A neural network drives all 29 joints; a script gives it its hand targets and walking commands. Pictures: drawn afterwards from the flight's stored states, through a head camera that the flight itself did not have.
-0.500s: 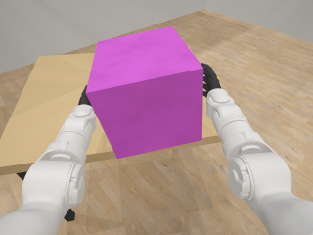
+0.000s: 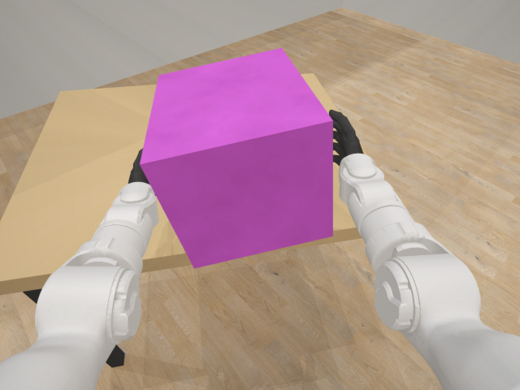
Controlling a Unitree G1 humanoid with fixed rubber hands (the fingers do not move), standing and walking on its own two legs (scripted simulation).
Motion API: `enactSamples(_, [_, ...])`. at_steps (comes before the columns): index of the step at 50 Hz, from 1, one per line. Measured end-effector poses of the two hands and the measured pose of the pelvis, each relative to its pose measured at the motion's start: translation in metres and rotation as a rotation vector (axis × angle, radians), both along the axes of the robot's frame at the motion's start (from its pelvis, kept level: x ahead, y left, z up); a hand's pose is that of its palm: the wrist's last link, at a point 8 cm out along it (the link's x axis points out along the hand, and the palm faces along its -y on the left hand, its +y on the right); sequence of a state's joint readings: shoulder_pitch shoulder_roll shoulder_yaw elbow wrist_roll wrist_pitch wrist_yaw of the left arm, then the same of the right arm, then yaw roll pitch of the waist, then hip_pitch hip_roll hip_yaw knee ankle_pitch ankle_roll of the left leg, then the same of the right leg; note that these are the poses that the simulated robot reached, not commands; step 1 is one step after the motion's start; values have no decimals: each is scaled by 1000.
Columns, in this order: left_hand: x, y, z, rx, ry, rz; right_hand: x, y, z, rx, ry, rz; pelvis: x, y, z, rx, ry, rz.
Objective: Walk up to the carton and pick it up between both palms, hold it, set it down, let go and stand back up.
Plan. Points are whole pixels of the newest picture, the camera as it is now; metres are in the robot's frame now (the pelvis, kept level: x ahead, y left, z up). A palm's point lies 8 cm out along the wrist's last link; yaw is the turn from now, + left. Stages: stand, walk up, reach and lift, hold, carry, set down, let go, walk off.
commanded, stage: set down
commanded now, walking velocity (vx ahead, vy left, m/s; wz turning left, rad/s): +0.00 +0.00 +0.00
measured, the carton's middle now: (240, 151) +0.52 +0.04 +0.10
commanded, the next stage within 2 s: none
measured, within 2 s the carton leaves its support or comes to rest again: neither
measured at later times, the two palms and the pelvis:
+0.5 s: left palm (145, 193) +0.43 +0.20 +0.08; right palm (345, 161) +0.45 -0.13 +0.13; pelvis +0.01 +0.00 +0.00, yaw +0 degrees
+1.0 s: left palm (150, 188) +0.45 +0.20 +0.07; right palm (346, 162) +0.47 -0.14 +0.12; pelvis +0.01 +0.00 +0.00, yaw +0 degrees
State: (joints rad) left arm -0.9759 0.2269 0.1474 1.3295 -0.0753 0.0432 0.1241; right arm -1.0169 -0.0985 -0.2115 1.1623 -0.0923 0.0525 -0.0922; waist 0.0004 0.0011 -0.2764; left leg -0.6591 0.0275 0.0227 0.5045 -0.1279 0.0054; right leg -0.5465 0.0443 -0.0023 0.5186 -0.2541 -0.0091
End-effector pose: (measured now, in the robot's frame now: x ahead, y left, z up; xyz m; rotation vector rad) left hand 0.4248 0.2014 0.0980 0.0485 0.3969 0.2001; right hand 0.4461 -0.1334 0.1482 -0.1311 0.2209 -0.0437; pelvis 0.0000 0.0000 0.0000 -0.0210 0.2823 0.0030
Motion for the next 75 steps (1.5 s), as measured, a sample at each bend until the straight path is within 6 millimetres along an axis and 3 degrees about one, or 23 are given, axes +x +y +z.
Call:
enactSamples(21, [3,0,-16,-44,16,16,6,0,-14,-1,10,16,4,-1,0,2,5,0])
enactSamples(48, [22,-3,-23,-117,-26,23,22,-8,-30,1,21,18,14,-5,0,6,20,0])
enactSamples(75, [27,-2,-29,-143,-59,1,20,-12,-47,-18,41,19,14,-5,0,6,20,0])
